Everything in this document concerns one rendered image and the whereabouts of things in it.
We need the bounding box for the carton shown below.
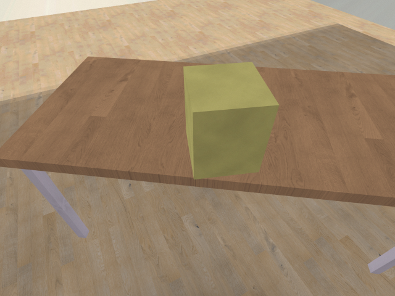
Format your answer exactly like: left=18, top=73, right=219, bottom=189
left=183, top=62, right=279, bottom=179

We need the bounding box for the table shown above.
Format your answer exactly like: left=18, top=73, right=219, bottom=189
left=0, top=56, right=395, bottom=274

